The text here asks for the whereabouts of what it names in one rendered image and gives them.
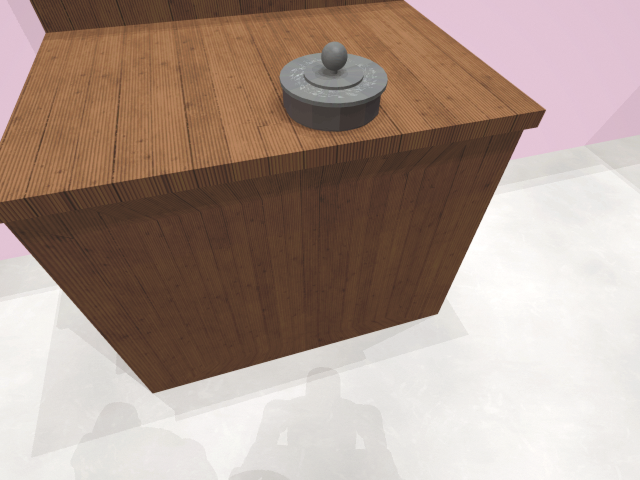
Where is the pot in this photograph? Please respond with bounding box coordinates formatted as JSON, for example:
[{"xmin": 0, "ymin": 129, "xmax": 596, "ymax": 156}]
[{"xmin": 282, "ymin": 88, "xmax": 381, "ymax": 132}]

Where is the lid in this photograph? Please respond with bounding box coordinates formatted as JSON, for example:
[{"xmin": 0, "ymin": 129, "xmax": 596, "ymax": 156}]
[{"xmin": 280, "ymin": 53, "xmax": 388, "ymax": 108}]

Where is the table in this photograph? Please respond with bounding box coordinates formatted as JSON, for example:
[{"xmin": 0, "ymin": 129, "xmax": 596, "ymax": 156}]
[{"xmin": 0, "ymin": 0, "xmax": 546, "ymax": 393}]

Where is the knob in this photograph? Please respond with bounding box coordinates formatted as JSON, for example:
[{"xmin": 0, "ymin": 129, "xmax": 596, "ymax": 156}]
[{"xmin": 321, "ymin": 42, "xmax": 347, "ymax": 71}]

